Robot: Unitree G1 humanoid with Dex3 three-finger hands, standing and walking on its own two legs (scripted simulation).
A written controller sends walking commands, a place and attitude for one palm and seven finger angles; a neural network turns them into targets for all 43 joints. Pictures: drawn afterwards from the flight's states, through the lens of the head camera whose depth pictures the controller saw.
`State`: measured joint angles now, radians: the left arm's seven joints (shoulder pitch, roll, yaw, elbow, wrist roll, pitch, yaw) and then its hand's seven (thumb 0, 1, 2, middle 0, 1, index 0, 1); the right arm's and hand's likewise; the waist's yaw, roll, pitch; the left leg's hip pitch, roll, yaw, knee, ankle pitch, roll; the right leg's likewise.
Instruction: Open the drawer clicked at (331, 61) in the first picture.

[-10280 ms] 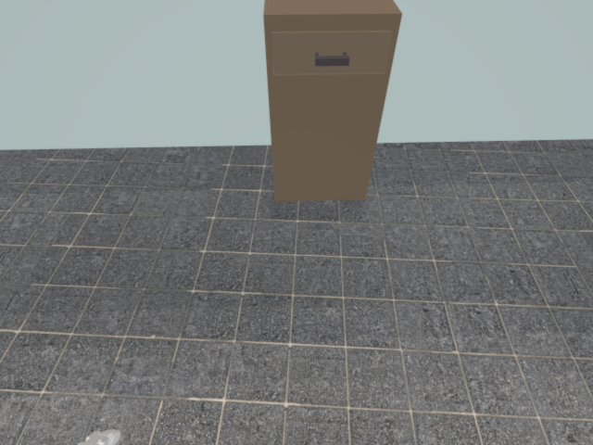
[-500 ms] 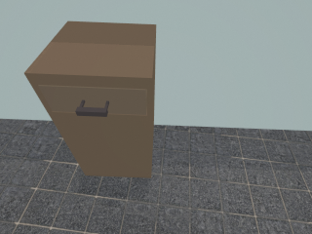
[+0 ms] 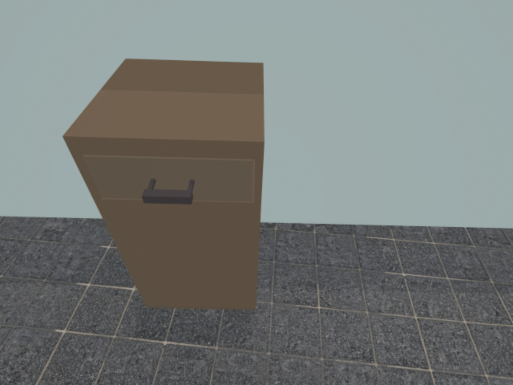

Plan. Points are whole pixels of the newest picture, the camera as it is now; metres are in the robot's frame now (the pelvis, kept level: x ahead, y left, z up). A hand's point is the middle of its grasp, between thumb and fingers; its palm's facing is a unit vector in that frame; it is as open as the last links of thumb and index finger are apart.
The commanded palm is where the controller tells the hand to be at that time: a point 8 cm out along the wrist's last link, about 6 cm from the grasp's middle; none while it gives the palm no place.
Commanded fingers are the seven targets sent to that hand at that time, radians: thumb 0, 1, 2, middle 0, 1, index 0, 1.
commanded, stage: look again from close up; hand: left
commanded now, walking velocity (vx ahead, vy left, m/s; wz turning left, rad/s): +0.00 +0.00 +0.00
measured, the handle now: (170, 190) +0.56 +0.25 -0.05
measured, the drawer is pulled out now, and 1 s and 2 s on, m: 0.00 0.00 0.00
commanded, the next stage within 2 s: raise the hand with hooked fingers in 0.06 s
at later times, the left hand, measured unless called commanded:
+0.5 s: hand (137, 352) +0.18 +0.20 -0.04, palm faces -0.02 -0.23 -0.97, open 8.2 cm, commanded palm +0.13 +0.23 -0.02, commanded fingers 0.00 0.48 0.72 -0.23 -0.57 -0.23 -0.57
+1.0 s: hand (136, 317) +0.23 +0.21 -0.01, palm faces -0.03 -0.10 -0.99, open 11.0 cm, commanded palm +0.20 +0.22 +0.04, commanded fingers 0.00 -0.10 0.47 -0.27 -0.94 -0.27 -0.94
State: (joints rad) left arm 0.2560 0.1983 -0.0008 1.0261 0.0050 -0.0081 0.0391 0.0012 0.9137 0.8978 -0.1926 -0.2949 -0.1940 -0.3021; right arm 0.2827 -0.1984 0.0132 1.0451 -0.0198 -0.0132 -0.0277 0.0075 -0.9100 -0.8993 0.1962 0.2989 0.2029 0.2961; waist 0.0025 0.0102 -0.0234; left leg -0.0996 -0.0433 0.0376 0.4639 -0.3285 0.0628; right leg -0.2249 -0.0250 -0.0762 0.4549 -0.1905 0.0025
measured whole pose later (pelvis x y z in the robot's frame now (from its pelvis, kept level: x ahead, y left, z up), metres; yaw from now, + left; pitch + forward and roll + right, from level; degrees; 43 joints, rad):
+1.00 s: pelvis +0.01 -0.03 -0.02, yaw +0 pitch +8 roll +1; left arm 0.30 0.37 -0.05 0.02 1.03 -0.03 0.32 0.00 0.12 0.56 -0.27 -0.80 -0.27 -0.81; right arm 0.14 -0.21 0.04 0.55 -0.05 0.10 0.02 0.01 -0.90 -0.90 0.20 0.30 0.21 0.30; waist 0.07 0.04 -0.09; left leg -0.40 -0.04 0.04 0.67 -0.42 0.03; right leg -0.53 0.07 0.02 0.71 -0.32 -0.07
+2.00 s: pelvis +0.01 +0.01 +0.00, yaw +3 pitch +4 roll +0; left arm -0.08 0.46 -0.07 0.08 0.96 -0.05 0.10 0.00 -0.49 0.30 -0.31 -1.20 -0.32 -1.20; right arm 0.18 -0.26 -0.01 0.61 0.00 0.14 0.00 0.01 -0.91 -0.90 0.20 0.30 0.20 0.30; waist 0.09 0.07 -0.02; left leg -0.25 -0.09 0.00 0.50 -0.32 0.08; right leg -0.35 0.02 0.00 0.52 -0.24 -0.02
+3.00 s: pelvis +0.00 -0.01 -0.02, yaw +2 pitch +13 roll +0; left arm -0.58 0.48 -0.03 0.77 1.04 -0.13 0.22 0.00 -0.48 0.30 -0.31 -1.20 -0.31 -1.20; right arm 0.27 -0.27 -0.05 0.65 0.01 0.15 -0.03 0.01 -0.91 -0.90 0.20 0.30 0.20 0.30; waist -0.01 0.05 -0.11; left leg -0.50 -0.06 0.01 0.64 -0.37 0.05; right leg -0.60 0.05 0.00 0.64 -0.27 -0.05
